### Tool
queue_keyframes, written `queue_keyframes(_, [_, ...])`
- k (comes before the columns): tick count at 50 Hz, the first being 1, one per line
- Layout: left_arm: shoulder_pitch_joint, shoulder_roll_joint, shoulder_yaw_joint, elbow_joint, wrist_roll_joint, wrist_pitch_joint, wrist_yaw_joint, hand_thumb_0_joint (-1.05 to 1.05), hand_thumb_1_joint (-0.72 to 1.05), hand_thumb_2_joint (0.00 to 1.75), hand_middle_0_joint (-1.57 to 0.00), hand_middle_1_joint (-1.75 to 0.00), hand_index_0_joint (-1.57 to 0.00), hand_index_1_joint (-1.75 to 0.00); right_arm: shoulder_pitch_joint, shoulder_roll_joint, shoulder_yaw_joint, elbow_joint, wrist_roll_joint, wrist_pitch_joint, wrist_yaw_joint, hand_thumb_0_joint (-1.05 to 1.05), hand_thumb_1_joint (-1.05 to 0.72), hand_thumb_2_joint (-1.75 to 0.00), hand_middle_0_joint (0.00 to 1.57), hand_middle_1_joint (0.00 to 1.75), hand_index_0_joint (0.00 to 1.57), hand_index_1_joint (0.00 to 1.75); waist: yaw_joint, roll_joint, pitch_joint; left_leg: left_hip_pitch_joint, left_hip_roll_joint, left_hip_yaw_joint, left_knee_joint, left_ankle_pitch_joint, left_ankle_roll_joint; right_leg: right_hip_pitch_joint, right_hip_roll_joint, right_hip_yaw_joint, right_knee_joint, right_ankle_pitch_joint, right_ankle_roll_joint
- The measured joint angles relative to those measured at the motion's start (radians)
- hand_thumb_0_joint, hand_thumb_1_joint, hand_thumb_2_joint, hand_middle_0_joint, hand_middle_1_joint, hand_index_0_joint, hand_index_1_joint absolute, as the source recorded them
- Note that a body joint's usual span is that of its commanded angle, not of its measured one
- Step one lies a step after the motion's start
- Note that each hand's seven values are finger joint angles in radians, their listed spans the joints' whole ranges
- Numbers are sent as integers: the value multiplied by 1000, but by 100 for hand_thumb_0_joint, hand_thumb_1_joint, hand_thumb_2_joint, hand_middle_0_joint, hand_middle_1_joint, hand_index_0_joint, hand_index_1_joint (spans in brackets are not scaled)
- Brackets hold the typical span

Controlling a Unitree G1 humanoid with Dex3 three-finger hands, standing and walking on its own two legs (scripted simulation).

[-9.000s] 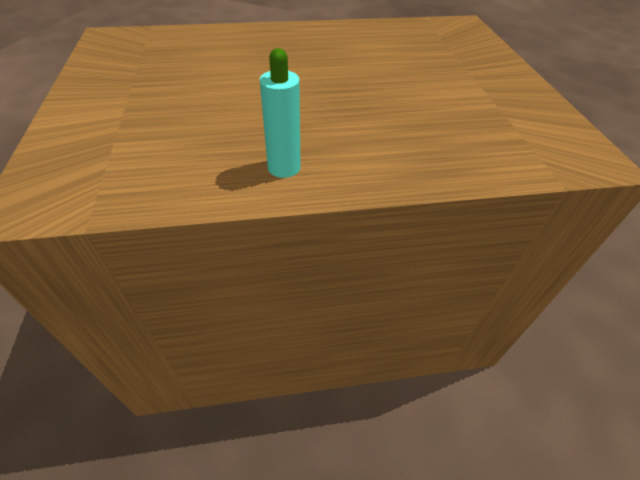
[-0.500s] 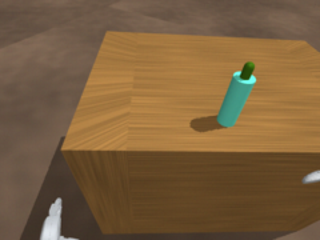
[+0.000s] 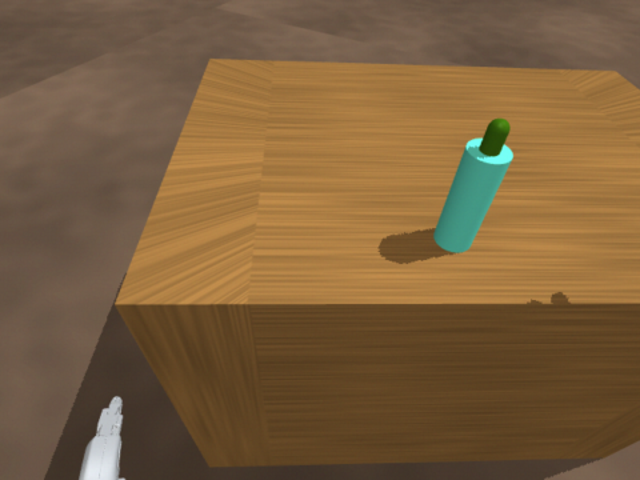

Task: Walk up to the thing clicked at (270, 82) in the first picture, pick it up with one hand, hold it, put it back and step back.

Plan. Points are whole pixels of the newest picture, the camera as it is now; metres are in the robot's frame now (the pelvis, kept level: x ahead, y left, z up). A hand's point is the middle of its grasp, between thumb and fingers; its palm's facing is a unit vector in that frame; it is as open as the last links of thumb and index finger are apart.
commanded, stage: go down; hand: right
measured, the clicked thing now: (473, 187) +0.47 -0.21 +0.13
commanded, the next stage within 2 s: approach in 1.98 s
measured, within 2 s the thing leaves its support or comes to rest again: neither
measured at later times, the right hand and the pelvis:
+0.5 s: hand out of the picture +0.34 -0.38 +0.20, palm faces +0.22 +0.98 +0.00, open 17.7 cm; pelvis +0.00 +0.00 +0.00, yaw +1 degrees
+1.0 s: hand out of the picture +0.36 -0.39 +0.20, palm faces +0.22 +0.98 +0.00, open 17.7 cm; pelvis +0.00 -0.01 -0.01, yaw +1 degrees
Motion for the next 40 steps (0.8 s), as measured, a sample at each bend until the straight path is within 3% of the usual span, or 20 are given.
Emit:
queue_keyframes(7, [20, 2, -23, -29, 1, -30, 7, -1, -53, 5, -6, -6, -6, -5, -109, -80, -6, 166, -4, 65, 60, -2, 60, -6, 3, 7, 4, 6, 13, -3, -14, -23, -1, 3, 7, -1, 2, -25, -1, 3, 8, -1, 1])
queue_keyframes(14, [35, 19, -36, -23, -2, -31, 12, -1, -53, 5, -6, -6, -6, -5, -191, -135, -21, 295, -9, 79, 95, -2, 60, -6, 3, 7, 4, 6, 25, -4, -10, -62, -5, -3, 23, -1, 3, -62, -5, -2, 26, -4, 1])
queue_keyframes(28, [35, 26, -65, -74, 0, -32, 29, -1, -53, 5, -5, -5, -6, -4, -290, -223, -22, 445, -38, 86, 121, -2, 60, -6, 3, 7, 4, 6, 46, 8, -25, -98, -14, -3, 30, -1, 4, -105, -13, -1, 50, -15, 2])
queue_keyframes(40, [32, 21, -75, -59, 4, -26, 33, -1, -53, 6, -5, -5, -6, -4, -336, -254, -26, 509, -44, 61, 135, -2, 61, -6, 3, 7, 4, 6, 53, 8, -31, -130, -11, -4, 45, -11, -2, -143, -10, -1, 80, -32, -3])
